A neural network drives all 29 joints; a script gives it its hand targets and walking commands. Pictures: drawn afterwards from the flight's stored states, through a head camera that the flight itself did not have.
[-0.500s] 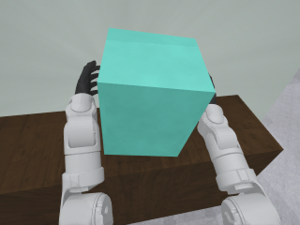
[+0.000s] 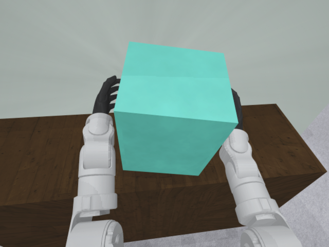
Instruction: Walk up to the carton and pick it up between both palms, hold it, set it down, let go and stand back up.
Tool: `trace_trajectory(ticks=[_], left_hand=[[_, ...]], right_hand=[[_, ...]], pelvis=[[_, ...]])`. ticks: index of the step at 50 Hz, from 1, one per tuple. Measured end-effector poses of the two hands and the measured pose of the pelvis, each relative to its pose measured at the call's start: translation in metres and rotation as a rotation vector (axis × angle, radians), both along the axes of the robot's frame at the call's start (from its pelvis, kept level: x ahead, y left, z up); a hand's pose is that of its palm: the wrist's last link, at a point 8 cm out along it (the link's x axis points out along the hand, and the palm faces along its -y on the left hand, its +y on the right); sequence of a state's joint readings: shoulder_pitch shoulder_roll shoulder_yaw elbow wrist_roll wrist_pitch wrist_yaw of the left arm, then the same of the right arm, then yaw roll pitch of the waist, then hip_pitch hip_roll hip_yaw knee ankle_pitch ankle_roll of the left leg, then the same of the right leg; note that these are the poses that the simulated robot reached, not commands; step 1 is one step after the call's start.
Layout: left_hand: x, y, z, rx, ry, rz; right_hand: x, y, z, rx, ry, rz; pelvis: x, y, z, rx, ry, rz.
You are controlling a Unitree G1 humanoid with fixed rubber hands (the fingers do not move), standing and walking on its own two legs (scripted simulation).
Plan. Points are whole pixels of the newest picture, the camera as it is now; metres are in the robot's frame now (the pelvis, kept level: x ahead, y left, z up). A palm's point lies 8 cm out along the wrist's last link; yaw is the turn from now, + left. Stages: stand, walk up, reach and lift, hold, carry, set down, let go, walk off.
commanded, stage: set down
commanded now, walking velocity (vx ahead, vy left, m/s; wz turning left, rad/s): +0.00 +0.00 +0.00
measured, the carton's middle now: (168, 117) +0.38 +0.01 +0.12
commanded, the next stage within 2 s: none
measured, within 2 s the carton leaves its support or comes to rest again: neither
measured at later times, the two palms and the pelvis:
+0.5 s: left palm (103, 114) +0.38 +0.17 +0.13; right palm (224, 123) +0.37 -0.13 +0.11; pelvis +0.01 +0.01 +0.00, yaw +0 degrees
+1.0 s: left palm (108, 118) +0.40 +0.17 +0.09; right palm (221, 123) +0.39 -0.13 +0.09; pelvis +0.01 +0.00 +0.00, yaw -1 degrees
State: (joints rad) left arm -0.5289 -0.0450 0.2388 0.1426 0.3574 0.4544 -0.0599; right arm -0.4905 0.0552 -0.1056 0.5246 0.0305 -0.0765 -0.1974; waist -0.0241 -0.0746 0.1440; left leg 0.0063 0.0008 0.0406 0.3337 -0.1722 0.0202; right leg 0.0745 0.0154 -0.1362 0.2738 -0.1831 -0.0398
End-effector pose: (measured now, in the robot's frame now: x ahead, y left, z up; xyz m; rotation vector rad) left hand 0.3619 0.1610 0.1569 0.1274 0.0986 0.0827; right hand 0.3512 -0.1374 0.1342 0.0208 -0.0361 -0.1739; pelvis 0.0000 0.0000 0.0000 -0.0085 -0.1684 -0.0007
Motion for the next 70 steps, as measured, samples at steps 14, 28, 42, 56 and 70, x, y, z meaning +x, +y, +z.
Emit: trace_trajectory(ticks=[14, 28, 42, 56, 70], left_hand=[[0.013, 0.004, -0.02, -0.005, 0.031, 0.001], [0.02, 0.007, -0.032, -0.003, 0.066, 0.003], [0.03, 0.005, -0.052, -0.025, 0.118, 0.008], [0.045, 0.007, -0.069, -0.049, 0.153, 0.009], [0.061, 0.018, -0.092, -0.089, 0.177, 0.023]], right_hand=[[0.014, 0.003, -0.011, -0.017, 0.026, 0.005], [0.02, 0.007, -0.024, -0.021, 0.055, 0.007], [0.032, 0.005, -0.037, -0.032, 0.106, 0.01], [0.047, 0.007, -0.048, -0.024, 0.144, 0.008], [0.068, 0.018, -0.059, -0.045, 0.171, 0.023]], pelvis=[[0.014, 0.001, 0.0, -0.001, 0.027, -0.001], [0.014, 0.005, 0.0, -0.005, 0.053, -0.003], [0.01, 0.003, 0.002, 0.0, 0.092, -0.017], [0.015, 0.003, 0.003, 0.004, 0.147, -0.034], [0.028, 0.006, 0.003, 0.005, 0.22, -0.032]])
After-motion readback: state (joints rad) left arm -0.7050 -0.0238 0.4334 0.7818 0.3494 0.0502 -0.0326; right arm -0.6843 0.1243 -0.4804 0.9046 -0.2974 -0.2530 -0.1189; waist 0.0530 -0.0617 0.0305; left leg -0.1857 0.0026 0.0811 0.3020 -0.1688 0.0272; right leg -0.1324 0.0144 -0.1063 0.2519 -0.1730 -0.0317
